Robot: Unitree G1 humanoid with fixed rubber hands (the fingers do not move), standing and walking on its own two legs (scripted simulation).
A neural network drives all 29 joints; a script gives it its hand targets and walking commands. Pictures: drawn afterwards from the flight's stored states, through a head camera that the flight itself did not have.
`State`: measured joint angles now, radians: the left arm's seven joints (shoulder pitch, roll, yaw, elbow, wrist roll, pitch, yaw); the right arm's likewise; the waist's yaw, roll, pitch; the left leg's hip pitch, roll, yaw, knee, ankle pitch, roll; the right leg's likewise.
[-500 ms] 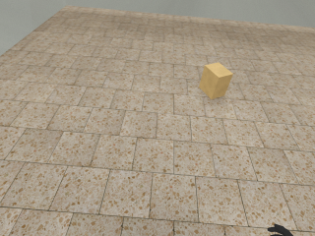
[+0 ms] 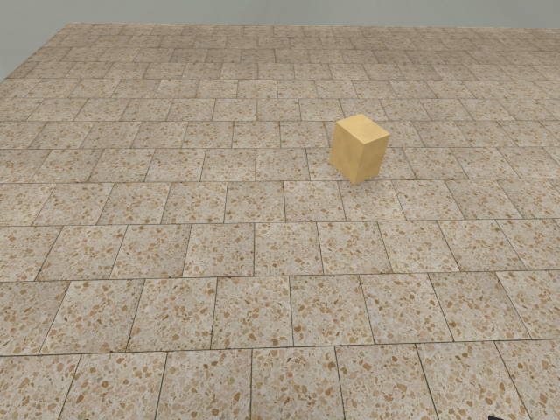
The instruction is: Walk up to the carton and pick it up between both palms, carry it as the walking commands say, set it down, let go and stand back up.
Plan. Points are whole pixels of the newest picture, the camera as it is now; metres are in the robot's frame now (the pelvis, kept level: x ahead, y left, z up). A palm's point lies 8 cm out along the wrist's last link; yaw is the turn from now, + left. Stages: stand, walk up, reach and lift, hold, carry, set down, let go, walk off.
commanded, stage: walk up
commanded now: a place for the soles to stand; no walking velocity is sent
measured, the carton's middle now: (357, 149) +1.58 -0.28 -0.62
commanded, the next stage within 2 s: none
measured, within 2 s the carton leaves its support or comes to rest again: neither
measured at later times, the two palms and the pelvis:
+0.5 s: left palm (132, 315) +0.29 +0.28 -0.07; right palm (528, 403) +0.22 -0.35 -0.08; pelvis +0.16 -0.01 +0.00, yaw -7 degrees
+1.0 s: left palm (197, 220) +0.52 +0.23 -0.08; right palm (516, 341) +0.32 -0.37 -0.08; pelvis +0.32 -0.03 -0.01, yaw -10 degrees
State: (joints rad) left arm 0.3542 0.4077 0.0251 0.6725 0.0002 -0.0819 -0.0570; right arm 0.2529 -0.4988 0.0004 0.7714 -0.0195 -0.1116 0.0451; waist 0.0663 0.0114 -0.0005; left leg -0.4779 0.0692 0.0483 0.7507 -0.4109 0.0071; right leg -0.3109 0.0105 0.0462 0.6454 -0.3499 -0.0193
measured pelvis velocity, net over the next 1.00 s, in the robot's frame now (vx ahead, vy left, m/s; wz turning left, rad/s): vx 0.32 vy -0.03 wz -0.17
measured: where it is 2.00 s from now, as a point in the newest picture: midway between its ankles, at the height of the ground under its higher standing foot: (307, 322)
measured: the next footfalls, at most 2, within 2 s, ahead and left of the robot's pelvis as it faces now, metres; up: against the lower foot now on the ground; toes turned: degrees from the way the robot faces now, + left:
left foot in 0.02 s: +0.14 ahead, +0.14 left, +0.00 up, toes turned +4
right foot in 0.36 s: +0.23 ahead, -0.15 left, +0.00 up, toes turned -4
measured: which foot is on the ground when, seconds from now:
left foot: up 0.00-0.00, down 0.02-0.36, up 0.38-0.60, down 0.62-0.96, up 0.98-1.00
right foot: down 0.00-0.04, up 0.06-0.34, down 0.36-0.64, up 0.66-0.94, down 0.96-1.00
